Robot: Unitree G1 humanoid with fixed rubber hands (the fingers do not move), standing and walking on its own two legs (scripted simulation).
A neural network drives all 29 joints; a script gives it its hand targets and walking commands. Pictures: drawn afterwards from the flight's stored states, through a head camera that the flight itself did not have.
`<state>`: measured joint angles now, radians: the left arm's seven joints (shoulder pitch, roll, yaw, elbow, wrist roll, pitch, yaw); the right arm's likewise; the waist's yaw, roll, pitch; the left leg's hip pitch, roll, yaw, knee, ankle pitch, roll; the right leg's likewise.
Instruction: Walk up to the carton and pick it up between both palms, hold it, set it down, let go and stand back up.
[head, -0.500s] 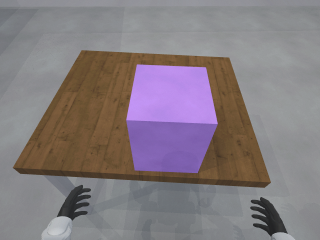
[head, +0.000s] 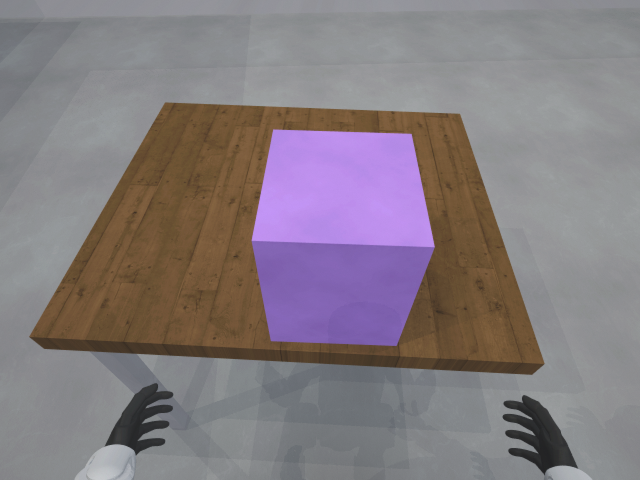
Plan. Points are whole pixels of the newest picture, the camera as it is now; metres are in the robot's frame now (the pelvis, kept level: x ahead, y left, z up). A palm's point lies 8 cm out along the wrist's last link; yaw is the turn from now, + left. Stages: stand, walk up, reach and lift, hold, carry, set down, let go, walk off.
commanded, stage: stand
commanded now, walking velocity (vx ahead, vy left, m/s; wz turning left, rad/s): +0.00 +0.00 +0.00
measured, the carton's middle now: (337, 242) +0.42 -0.02 +0.02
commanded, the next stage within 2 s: none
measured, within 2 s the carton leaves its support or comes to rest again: neither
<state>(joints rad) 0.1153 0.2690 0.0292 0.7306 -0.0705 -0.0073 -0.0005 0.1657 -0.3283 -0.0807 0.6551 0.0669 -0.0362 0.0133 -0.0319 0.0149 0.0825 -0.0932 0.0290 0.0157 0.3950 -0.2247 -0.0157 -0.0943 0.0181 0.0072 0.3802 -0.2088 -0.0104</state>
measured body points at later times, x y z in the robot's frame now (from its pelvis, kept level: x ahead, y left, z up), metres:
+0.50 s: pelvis +0.00 +0.00 +0.00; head +0.00 +0.00 +0.45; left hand +0.16 +0.27 -0.10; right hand +0.16 -0.30 -0.07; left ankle +0.00 +0.13 -0.74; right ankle +0.00 -0.11 -0.74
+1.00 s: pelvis -0.01 +0.00 +0.00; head -0.02 -0.01 +0.45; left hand +0.14 +0.27 -0.10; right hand +0.14 -0.30 -0.08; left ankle +0.00 +0.13 -0.74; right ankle +0.00 -0.11 -0.74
